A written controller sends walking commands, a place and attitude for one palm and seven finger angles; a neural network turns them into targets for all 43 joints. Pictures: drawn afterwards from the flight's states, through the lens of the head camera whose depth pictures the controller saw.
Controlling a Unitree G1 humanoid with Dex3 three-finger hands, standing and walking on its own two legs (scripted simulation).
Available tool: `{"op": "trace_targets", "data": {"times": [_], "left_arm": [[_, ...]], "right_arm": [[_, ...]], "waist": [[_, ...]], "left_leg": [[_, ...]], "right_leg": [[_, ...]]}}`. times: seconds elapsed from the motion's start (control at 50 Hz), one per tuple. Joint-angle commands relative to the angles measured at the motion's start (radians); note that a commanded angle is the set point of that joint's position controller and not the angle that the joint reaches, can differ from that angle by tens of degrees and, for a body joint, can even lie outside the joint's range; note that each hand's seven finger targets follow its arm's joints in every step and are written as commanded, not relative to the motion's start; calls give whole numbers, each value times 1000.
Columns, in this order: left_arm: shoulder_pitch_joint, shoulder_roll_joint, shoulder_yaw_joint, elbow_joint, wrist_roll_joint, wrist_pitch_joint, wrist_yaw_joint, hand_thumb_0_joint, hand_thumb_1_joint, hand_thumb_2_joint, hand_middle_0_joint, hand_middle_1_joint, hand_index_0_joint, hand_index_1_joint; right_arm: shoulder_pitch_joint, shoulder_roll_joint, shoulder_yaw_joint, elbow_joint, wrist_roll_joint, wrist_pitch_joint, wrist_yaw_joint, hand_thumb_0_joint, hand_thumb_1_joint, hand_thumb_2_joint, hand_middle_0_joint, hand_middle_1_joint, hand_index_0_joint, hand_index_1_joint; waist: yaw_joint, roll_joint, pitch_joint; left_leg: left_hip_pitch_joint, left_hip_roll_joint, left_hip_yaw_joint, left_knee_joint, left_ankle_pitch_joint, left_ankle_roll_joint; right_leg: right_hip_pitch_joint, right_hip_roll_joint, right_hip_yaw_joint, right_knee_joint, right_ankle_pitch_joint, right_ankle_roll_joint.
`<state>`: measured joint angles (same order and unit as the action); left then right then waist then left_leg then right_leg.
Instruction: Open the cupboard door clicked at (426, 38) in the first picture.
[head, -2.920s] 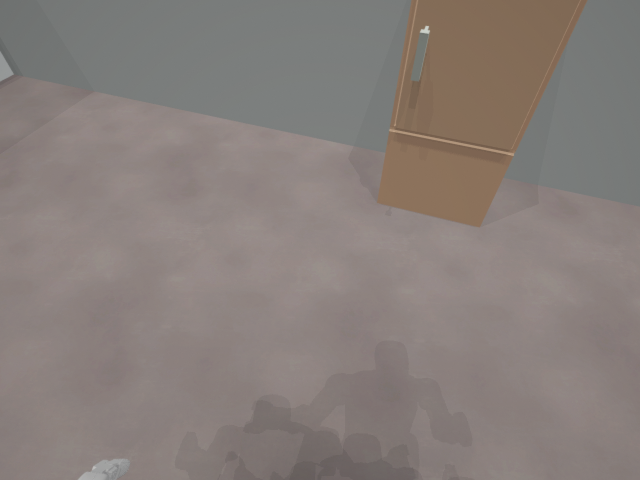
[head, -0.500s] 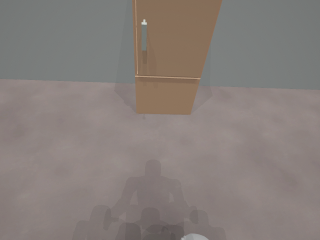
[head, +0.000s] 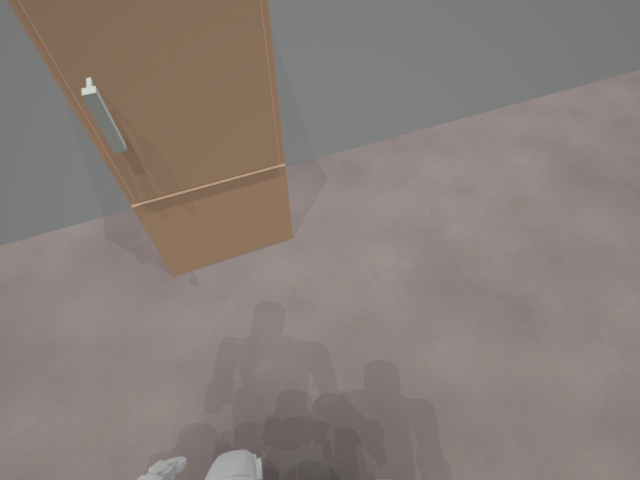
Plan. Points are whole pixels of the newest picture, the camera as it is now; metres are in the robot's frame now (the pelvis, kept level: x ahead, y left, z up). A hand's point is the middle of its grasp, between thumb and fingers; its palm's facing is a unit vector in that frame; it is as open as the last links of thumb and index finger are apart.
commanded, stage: turn to face it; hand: left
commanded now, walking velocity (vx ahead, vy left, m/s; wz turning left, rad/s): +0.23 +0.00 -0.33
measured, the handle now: (104, 115) +0.81 +0.48 -0.05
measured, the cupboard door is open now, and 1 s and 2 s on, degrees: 0 0 0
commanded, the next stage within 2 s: take the last steps up to it in 0.82 s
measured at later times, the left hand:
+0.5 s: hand (162, 450) +0.18 +0.24 -0.17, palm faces +0.13 -0.98 -0.18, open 7.3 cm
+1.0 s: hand (182, 475) +0.15 +0.20 -0.15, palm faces +0.35 -0.90 -0.25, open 7.3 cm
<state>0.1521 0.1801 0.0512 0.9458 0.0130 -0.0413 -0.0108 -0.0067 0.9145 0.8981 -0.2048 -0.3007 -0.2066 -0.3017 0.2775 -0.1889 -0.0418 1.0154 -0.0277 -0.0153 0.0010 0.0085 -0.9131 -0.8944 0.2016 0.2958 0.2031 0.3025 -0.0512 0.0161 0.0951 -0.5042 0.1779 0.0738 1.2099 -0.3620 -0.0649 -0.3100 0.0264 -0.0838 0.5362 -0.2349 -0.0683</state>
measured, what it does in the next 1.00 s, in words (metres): walks ahead, turning left: left foot, then right foot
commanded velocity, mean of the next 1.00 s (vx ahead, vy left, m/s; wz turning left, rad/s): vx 0.04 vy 0.00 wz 0.36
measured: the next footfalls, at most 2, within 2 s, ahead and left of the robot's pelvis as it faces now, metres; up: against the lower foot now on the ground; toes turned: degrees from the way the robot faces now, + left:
left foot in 0.24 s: +0.23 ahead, +0.15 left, +0.00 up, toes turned +7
right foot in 0.70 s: +0.24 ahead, -0.08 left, +0.00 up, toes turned +8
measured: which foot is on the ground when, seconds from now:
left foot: up 0.00-0.22, down 0.24-0.70, up 0.72-1.00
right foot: down 0.00-0.24, up 0.26-0.68, down 0.70-1.00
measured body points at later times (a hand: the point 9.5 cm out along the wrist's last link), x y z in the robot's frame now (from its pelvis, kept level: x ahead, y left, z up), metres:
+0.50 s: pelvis +0.15 +0.05 +0.01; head +0.17 +0.07 +0.46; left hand +0.18 +0.29 -0.15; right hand +0.22 -0.18 -0.14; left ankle +0.19 +0.14 -0.73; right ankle +0.14 -0.09 -0.68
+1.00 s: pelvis +0.15 +0.00 +0.01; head +0.18 -0.01 +0.46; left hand +0.13 +0.24 -0.13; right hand +0.30 -0.22 -0.15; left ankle +0.09 +0.14 -0.68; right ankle +0.20 -0.09 -0.73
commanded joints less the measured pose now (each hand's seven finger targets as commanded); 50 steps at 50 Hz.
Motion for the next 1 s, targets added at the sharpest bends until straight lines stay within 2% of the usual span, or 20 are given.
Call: {"op": "trace_targets", "data": {"times": [0.0,0.12,0.18,0.2,0.22,0.24,0.26,0.28,0.3,0.36,0.54,0.62,0.64,0.66,0.68,0.7,0.76,0.8,0.9,0.98], "left_arm": [[68,164,50,-24,13,-24,15,0,900,900,-200,-300,-200,-300],[121,167,37,16,8,-18,19,0,900,900,-200,-300,-200,-300],[130,144,25,41,1,-7,30,0,900,900,-200,-300,-200,-300],[170,113,16,47,-1,-1,32,0,900,900,-200,-300,-200,-300],[236,71,6,50,-9,3,32,0,900,900,-200,-300,-200,-300],[235,73,-5,47,-5,6,38,0,900,900,-200,-300,-200,-300],[193,84,-4,42,-2,14,44,0,900,900,-200,-300,-200,-300],[139,103,5,40,3,18,39,0,900,900,-200,-300,-200,-300],[109,103,8,35,4,19,32,0,900,900,-200,-300,-200,-300],[133,87,12,39,1,36,27,0,900,900,-200,-300,-200,-300],[65,60,26,-34,1,58,36,0,900,900,-200,-300,-200,-300],[132,71,26,-30,-5,47,42,0,900,900,-200,-300,-200,-300],[156,89,29,-25,-3,41,46,0,900,900,-200,-300,-200,-300],[167,151,37,-31,7,30,52,0,900,900,-200,-300,-200,-300],[162,233,51,-40,18,26,55,0,900,900,-200,-300,-200,-300],[152,238,52,-56,9,28,53,0,900,900,-200,-300,-200,-300],[24,158,32,-80,9,34,55,0,900,900,-200,-300,-200,-300],[40,146,26,-76,11,27,52,0,900,900,-200,-300,-200,-300],[139,182,32,-36,18,29,48,0,900,900,-200,-300,-200,-300],[192,200,36,8,22,22,38,0,900,900,-200,-300,-200,-300]], "right_arm": [[53,-53,-21,-67,-2,-8,-1,0,-900,-900,200,300,200,300],[-66,-46,-6,-91,8,-27,9,0,-900,-900,200,300,200,300],[20,-71,-3,-39,8,-37,3,0,-900,-900,200,300,200,300],[87,-126,-12,-17,2,-43,-1,0,-900,-900,200,300,200,300],[128,-206,-24,-13,-5,-39,-5,0,-900,-900,200,300,200,300],[121,-208,-21,-11,3,-25,-14,0,-900,-900,200,300,200,300],[88,-208,-16,-17,4,-19,-23,0,-900,-900,200,300,200,300],[44,-174,-13,-25,3,-13,-24,0,-900,-900,200,300,200,300],[11,-152,-6,-36,4,-13,-23,0,-900,-900,200,300,200,300],[-41,-150,-13,-57,9,-10,-20,0,-900,-900,200,300,200,300],[-22,-180,-52,-82,0,18,-16,0,-900,-900,200,300,200,300],[-54,-185,-61,-98,6,28,-14,0,-900,-900,200,300,200,300],[-62,-172,-61,-102,12,29,-10,0,-900,-900,200,300,200,300],[-50,-127,-56,-110,21,28,-3,0,-900,-900,200,300,200,300],[-50,-69,-45,-137,20,27,0,0,-900,-900,200,300,200,300],[-68,-115,-56,-137,8,43,-5,0,-900,-900,200,300,200,300],[-31,-93,-59,-90,6,67,8,0,-900,-900,200,300,200,300],[-23,-85,-51,-81,5,67,9,0,-900,-900,200,300,200,300],[-120,-77,-36,-98,10,65,7,0,-900,-900,200,300,200,300],[-149,-69,-22,-104,9,48,13,0,-900,-900,200,300,200,300]], "waist": [[12,-123,-118],[56,-161,-115],[17,-80,-122],[5,58,-172],[14,258,-224],[18,289,-224],[19,312,-177],[21,229,-99],[33,147,-74],[59,104,-121],[28,134,-143],[66,124,-165],[79,88,-163],[84,-59,-175],[81,-301,-144],[93,-269,-139],[19,-119,-46],[29,-165,-67],[87,-177,-88],[113,-218,-105]], "left_leg": [[-8,-7,1,-176,97,-17],[85,-70,28,-492,143,16],[296,-99,24,-703,304,38],[438,-27,-84,-739,506,77],[557,163,-299,-780,709,181],[517,233,-418,-875,671,249],[442,225,-448,-900,601,272],[367,192,-418,-909,544,275],[315,147,-372,-913,534,261],[292,72,-255,-919,502,228],[293,50,-338,-898,387,245],[226,12,-347,-812,421,211],[163,-24,-324,-770,346,172],[43,-96,-248,-643,212,113],[-85,-232,-72,-450,-105,40],[-47,-194,-115,-263,-206,40],[-35,-149,-105,-32,-57,32],[-31,-145,-82,-47,-20,15],[22,-145,-42,-255,-85,3],[82,-141,-7,-431,-99,22]], "right_leg": [[29,-230,191,-244,294,-113],[129,-229,195,-198,344,-87],[127,-190,109,-62,332,-20],[57,-132,65,94,214,24],[-80,-43,-28,289,-152,74],[-114,-22,15,458,-418,91],[-154,-54,61,537,-409,91],[-189,-81,73,577,-360,94],[-178,-98,84,561,-311,98],[-129,-103,64,499,-206,116],[-98,-70,56,284,-189,128],[80,-43,46,24,-57,120],[172,-63,55,-101,28,117],[284,-203,199,-221,42,82],[292,-443,410,-266,166,-25],[158,-502,421,-280,170,-94],[29,-360,219,-253,153,-63],[84,-325,142,-232,228,-49],[177,-346,130,-208,326,-78],[218,-360,165,-262,79,-75]]}}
